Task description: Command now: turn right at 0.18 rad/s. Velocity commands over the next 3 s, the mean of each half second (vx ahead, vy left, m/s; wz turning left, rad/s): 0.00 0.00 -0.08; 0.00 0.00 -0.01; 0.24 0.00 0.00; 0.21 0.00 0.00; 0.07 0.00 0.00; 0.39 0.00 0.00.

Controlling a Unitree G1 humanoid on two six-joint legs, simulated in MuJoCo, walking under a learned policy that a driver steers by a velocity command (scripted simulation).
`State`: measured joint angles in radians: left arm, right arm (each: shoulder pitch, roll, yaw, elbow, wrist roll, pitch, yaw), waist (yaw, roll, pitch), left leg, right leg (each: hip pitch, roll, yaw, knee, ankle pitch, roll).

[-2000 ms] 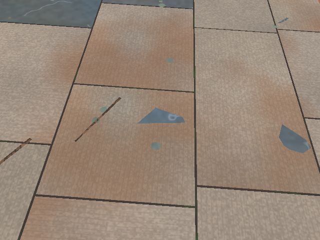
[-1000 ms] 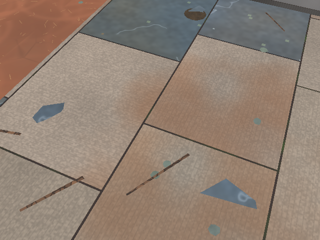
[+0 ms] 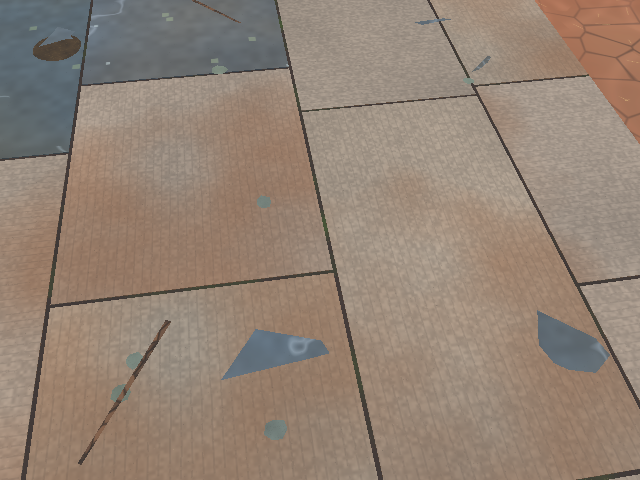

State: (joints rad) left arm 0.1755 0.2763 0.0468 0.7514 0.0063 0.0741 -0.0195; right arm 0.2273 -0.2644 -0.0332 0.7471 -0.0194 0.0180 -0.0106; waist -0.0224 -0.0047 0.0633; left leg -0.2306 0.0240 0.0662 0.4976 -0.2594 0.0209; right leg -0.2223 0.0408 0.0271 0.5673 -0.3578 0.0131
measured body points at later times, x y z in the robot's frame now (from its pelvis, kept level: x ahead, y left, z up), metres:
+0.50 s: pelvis -0.01 +0.00 +0.01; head -0.01 +0.00 +0.46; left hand +0.07 +0.25 -0.13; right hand +0.03 -0.26 -0.13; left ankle -0.02 +0.12 -0.74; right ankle -0.02 -0.11 -0.74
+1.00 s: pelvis -0.02 +0.01 +0.01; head -0.01 +0.01 +0.46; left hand -0.01 +0.25 -0.15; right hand -0.01 -0.23 -0.15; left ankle -0.02 +0.12 -0.74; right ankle -0.02 -0.11 -0.74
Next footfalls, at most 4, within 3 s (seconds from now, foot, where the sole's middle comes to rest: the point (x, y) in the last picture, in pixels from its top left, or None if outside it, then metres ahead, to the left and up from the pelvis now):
0.02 right None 0.02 -0.11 -0.77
0.26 left None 0.02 0.12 -0.77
1.72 left None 0.37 0.06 -0.78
2.10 right None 0.34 -0.13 -0.78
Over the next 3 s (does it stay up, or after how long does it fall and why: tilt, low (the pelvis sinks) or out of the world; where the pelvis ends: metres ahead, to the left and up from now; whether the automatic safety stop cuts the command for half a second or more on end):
stays up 0.51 -0.06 0.00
